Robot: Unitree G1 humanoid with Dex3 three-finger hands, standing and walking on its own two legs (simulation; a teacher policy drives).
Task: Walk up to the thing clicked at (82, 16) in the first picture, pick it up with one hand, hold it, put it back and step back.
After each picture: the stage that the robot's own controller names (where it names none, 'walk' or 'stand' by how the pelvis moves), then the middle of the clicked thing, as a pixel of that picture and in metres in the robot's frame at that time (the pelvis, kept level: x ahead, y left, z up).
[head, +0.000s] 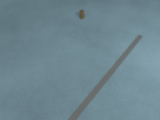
stand; (81, 14) +1.91 +0.10 -0.72
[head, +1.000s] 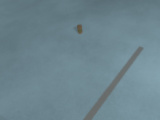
walk; (79, 29) +1.78 +0.25 -0.71
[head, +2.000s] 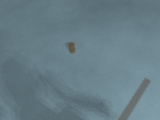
walk; (71, 47) +1.23 +0.28 -0.72
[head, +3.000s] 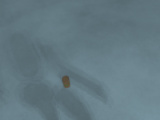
walk; (66, 82) +0.79 +0.26 -0.71
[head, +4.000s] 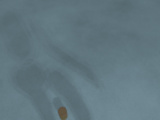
stand; (63, 113) +0.46 +0.20 -0.70
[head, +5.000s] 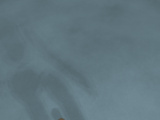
stand; out of the picture +0.41 +0.22 -0.72
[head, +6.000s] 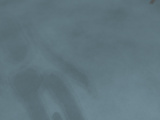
stand; out of the picture +0.39 +0.21 -0.73
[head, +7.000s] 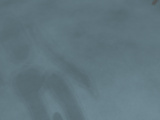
stand; out of the picture +0.39 +0.21 -0.73
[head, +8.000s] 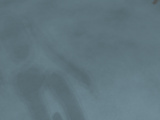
stand; out of the picture +0.39 +0.21 -0.73
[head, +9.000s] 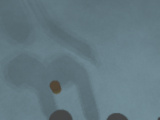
go down; (55, 87) +0.44 +0.20 -0.56
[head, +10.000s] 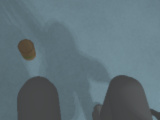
go down; (27, 50) +0.47 +0.26 -0.30
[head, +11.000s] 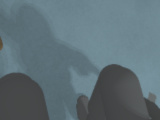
close in; out of the picture +0.45 +0.28 -0.26
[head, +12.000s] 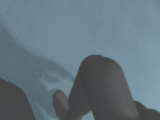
close; out of the picture +0.44 +0.31 -0.22
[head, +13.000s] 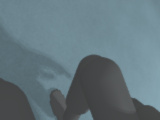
lift; out of the picture +0.42 +0.29 -0.23
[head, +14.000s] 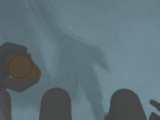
lift; (26, 70) +0.34 +0.22 -0.02
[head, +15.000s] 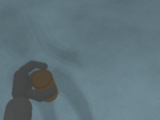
hold; (45, 86) +0.32 +0.16 +0.01
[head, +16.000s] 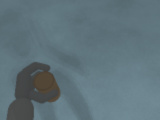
hold; (48, 87) +0.32 +0.16 +0.01
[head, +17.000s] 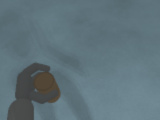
hold; (48, 88) +0.32 +0.16 +0.01
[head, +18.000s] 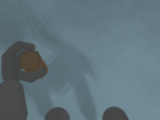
crouch; (35, 65) +0.39 +0.19 -0.05
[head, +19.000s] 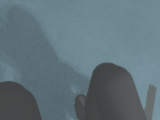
lower; out of the picture +0.45 +0.30 -0.16
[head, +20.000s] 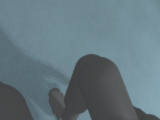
lower; out of the picture +0.42 +0.32 -0.23
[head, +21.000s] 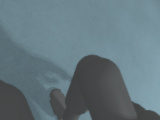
lower; out of the picture +0.42 +0.32 -0.23
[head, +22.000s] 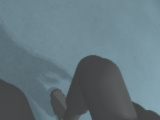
lower; out of the picture +0.42 +0.32 -0.22
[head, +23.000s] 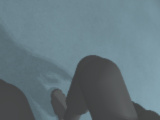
lower; out of the picture +0.43 +0.32 -0.22
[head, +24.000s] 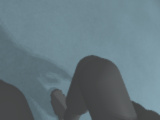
open; out of the picture +0.43 +0.32 -0.23
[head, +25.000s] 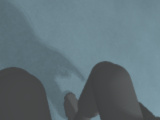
stand; out of the picture +0.44 +0.30 -0.25
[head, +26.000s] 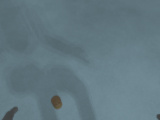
stand; (56, 102) +0.42 +0.19 -0.60
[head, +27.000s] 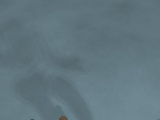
stand; out of the picture +0.42 +0.19 -0.67
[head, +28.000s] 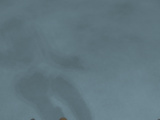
stand; out of the picture +0.41 +0.19 -0.67
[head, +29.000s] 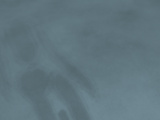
stand; out of the picture +0.42 +0.18 -0.72
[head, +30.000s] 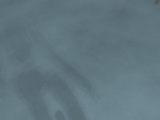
stand; out of the picture +0.41 +0.20 -0.73
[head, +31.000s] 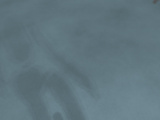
stand; out of the picture +0.39 +0.21 -0.73
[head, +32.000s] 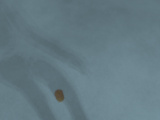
walk; (59, 95) +0.49 +0.19 -0.71
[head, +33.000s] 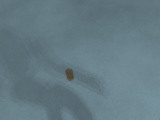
walk; (69, 74) +0.77 +0.24 -0.70
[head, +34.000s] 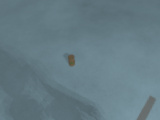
stand; (71, 60) +1.06 +0.18 -0.71
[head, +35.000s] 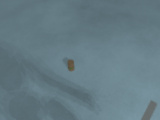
stand; (71, 65) +1.01 +0.19 -0.72
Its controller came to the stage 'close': yes
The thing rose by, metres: 0.71
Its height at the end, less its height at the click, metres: +0.00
